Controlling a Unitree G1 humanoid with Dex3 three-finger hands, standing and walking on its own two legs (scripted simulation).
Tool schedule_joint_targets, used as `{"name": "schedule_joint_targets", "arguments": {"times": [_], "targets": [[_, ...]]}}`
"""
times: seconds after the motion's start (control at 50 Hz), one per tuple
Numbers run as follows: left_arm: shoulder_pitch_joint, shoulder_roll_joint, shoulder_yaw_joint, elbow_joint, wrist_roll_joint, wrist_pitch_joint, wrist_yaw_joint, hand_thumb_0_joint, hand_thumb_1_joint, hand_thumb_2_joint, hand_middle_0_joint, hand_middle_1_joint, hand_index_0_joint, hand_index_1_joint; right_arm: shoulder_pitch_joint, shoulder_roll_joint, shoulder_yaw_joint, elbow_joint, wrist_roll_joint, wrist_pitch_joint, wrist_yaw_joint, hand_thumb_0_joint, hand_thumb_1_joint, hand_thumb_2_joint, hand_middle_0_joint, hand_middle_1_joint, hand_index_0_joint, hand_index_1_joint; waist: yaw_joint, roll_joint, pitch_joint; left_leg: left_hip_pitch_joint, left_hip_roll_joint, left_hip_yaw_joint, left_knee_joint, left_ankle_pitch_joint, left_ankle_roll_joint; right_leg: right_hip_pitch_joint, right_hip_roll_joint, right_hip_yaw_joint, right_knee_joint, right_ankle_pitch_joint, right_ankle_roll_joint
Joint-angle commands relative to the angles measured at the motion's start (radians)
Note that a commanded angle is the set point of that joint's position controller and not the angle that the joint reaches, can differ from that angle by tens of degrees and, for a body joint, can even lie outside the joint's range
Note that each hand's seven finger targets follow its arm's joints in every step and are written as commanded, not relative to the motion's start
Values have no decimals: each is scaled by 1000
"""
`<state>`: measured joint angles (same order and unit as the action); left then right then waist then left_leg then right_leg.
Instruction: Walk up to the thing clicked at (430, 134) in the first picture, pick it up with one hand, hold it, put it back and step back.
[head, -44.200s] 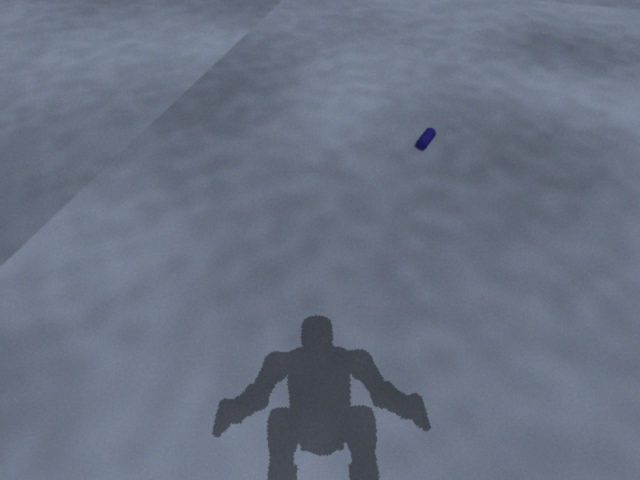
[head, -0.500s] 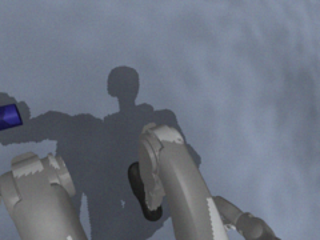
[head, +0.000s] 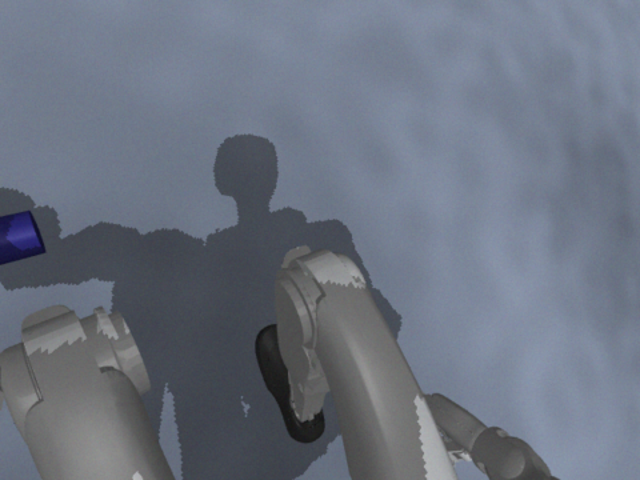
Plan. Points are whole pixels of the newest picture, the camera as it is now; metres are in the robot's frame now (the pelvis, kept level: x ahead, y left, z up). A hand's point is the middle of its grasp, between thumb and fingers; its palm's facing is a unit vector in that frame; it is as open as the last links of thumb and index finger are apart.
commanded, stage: settle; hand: left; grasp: from above
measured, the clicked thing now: out of the picture +0.41 +0.30 -0.28
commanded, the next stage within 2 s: lift in 0.78 s
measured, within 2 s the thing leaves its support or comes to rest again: leaves its support in 0.22 s
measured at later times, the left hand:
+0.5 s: hand out of the picture +0.38 +0.32 -0.19, palm faces -0.39 -0.09 -0.91, open 9.0 cm
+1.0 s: hand out of the picture +0.38 +0.31 -0.13, palm faces -0.45 -0.09 -0.89, open 8.9 cm
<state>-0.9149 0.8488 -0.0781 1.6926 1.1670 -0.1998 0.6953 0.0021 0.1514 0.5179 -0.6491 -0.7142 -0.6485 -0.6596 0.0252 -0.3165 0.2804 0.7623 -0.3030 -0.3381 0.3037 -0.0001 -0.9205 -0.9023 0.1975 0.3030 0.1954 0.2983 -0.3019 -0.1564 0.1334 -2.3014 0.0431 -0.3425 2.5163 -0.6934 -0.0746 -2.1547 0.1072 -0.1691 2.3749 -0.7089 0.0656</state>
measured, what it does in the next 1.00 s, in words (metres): stands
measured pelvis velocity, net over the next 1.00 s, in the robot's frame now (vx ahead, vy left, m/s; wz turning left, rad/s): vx -0.01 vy -0.01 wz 0.12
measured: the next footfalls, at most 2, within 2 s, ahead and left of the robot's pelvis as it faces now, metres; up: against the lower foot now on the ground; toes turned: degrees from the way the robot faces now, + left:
none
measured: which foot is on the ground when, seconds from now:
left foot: down 0.00-1.00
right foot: down 0.00-1.00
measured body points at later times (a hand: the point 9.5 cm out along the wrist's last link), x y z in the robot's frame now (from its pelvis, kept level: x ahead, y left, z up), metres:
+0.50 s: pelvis +0.00 +0.00 +0.00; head +0.21 +0.10 +0.39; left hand +0.40 +0.32 -0.14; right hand +0.11 -0.25 -0.09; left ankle +0.07 +0.15 -0.28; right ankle +0.11 -0.12 -0.28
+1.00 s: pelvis -0.01 -0.01 +0.02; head +0.20 +0.07 +0.42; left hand +0.40 +0.32 -0.08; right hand +0.10 -0.28 -0.09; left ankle +0.07 +0.15 -0.28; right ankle +0.11 -0.12 -0.28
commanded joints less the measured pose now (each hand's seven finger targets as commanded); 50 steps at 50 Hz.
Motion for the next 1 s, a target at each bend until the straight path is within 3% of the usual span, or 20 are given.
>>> {"name": "schedule_joint_targets", "arguments": {"times": [0.0, 0.08, 0.14, 0.22, 0.28, 0.3, 0.32, 0.34, 0.36, 0.42, 0.48, 0.5, 0.54, 0.6, 0.68, 0.7, 0.76, 0.86, 0.88, 0.98], "targets": [[-210, 28, -2, -82, -6, 1, 13, 0, 544, 727, -874, -832, -915, -791, 159, -310, -90, 1, 9, -7, -6, 0, -929, -907, 199, 300, 199, 300, -80, 490, -571, 486, 22, 175, -244, 161, 52, 275, 37, -129, -222, 286, -77], [-226, 54, 26, -168, -5, -4, 17, 0, 580, 751, -901, -841, -941, -801, 164, -314, -109, 1, 20, -6, -6, 0, -928, -908, 199, 300, 199, 300, -51, 534, -622, 507, 22, 184, -253, 176, 51, 295, 39, -122, -231, 295, -80], [-241, 98, 84, -271, 8, -4, 30, 0, 597, 740, -900, -856, -946, -809, 173, -317, -133, 4, 32, 0, -4, 0, -928, -908, 199, 300, 199, 300, -17, 603, -713, 555, 25, 186, -262, 210, 44, 304, 33, -118, -210, 316, -85], [-188, 86, 111, -273, 24, 25, 31, 0, 633, 777, -944, -821, -974, -790, 171, -304, -173, 3, 55, 18, -1, 0, -927, -909, 199, 300, 199, 300, -9, 582, -674, 497, 26, 199, -255, 172, 53, 259, 33, -92, -215, 276, -89], [-190, 143, 205, -486, 21, 50, 32, 0, 698, 763, -983, -819, -1020, -781, 208, -286, -213, -3, 80, 46, -8, 0, -925, -908, 199, 300, 199, 300, 64, 650, -848, 549, 26, 216, -260, 245, 53, 300, 24, -65, -211, 324, -93], [-140, 79, 177, -461, 9, 68, 17, 0, 723, 760, -1009, -798, -1041, -765, 200, -272, -227, -12, 93, 59, -8, 0, -926, -908, 199, 300, 199, 300, 67, 645, -865, 552, 28, 220, -255, 254, 54, 284, 22, -53, -204, 325, -96], [-139, -4, 116, -391, -3, 86, -4, 0, 720, 713, -1003, -778, -1038, -742, 190, -262, -234, -7, 102, 68, -6, 0, -928, -909, 199, 300, 199, 300, 28, 585, -777, 492, 28, 223, -256, 211, 61, 236, 27, -47, -211, 288, -96], [-150, -18, 109, -386, -11, 97, -16, 0, 716, 673, -995, -753, -1034, -713, 199, -265, -243, -2, 109, 80, -12, 0, -925, -908, 199, 300, 199, 300, 18, 535, -717, 434, 24, 226, -267, 170, 70, 224, 30, -41, -241, 254, -93], [-170, 30, 149, -437, -22, 104, -28, 0, 724, 650, -1006, -719, -1043, -681, 223, -272, -254, 0, 116, 95, -23, 0, -923, -907, 199, 300, 199, 300, 34, 511, -747, 427, 23, 224, -277, 164, 74, 246, 30, -33, -255, 241, -92], [-169, -20, 109, -492, -29, 125, -100, 0, 742, 655, -1026, -723, -1063, -686, 229, -252, -280, 0, 135, 126, -42, 0, -924, -908, 199, 300, 199, 300, 77, 551, -828, 488, 20, 227, -307, 164, 67, 221, 19, -23, -238, 215, -105], [-180, -68, 71, -466, -43, 136, -171, 0, 808, 591, -1082, -670, -1121, -631, 245, -242, -295, 1, 158, 160, -62, 0, -922, -908, 199, 300, 199, 300, 65, 447, -797, 441, 14, 229, -300, 167, 81, 215, 21, -12, -254, 218, -100], [-213, -66, 67, -468, -44, 130, -192, 0, 816, 608, -1087, -680, -1126, -641, 252, -241, -298, -3, 160, 170, -70, 0, -922, -908, 199, 300, 199, 300, 55, 410, -773, 409, 9, 230, -299, 145, 86, 216, 18, -4, -267, 190, -100], [-216, -26, 94, -497, -35, 118, -227, 0, 835, 666, -1110, -699, -1142, -669, 253, -240, -304, -9, 166, 192, -91, 0, -921, -908, 199, 300, 199, 300, 86, 406, -775, 410, 2, 240, -312, 124, 83, 218, 10, 4, -282, 145, -106], [-205, -21, 103, -532, -11, 99, -269, 0, 884, 696, -1148, -707, -1178, -678, 264, -230, -306, -23, 171, 221, -117, 0, -917, -907, 199, 300, 199, 300, 97, 376, -812, 427, -6, 256, -311, 163, 85, 263, 7, 11, -289, 180, -105], [-205, 12, 141, -581, 7, 76, -288, 0, 923, 691, -1183, -676, -1209, -651, 259, -220, -308, -45, 178, 254, -155, 0, -914, -905, 199, 300, 199, 300, 121, 384, -844, 459, -16, 270, -328, 168, 83, 253, -5, 16, -298, 174, -109], [-212, 1, 138, -576, 21, 72, -289, 0, 936, 690, -1189, -674, -1217, -647, 267, -225, -311, -47, 174, 260, -164, 0, -912, -904, 199, 300, 199, 300, 106, 382, -833, 458, -19, 273, -325, 166, 83, 245, -8, 11, -305, 175, -109], [-227, 37, 158, -595, 29, 63, -292, 0, 932, 700, -1194, -652, -1218, -628, 274, -214, -311, -55, 172, 276, -184, 0, -910, -903, 199, 300, 199, 300, 114, 366, -839, 445, -19, 284, -324, 168, 87, 268, -10, 34, -326, 166, -109], [-245, 41, 156, -673, 17, 58, -300, 0, 925, 671, -1188, -608, -1211, -585, 280, -199, -317, -64, 170, 292, -214, 0, -906, -900, 200, 300, 199, 300, 118, 395, -892, 483, -20, 296, -355, 157, 86, 290, -22, 46, -350, 152, -107], [-230, 35, 150, -647, 15, 59, -302, 0, 964, 594, -1218, -637, -1260, -593, 286, -201, -322, -58, 170, 294, -218, 0, -926, -910, 199, 300, 199, 300, 122, 402, -883, 489, -19, 298, -357, 159, 84, 284, -23, 48, -348, 151, -110], [-214, 21, 132, -688, -18, 79, -345, 0, 833, 577, -1110, -559, -1144, -523, 309, -200, -336, -65, 186, 303, -230, 0, -910, -902, 200, 300, 200, 300, 138, 394, -909, 539, -24, 304, -404, 165, 89, 305, -32, 38, -384, 179, -109]]}}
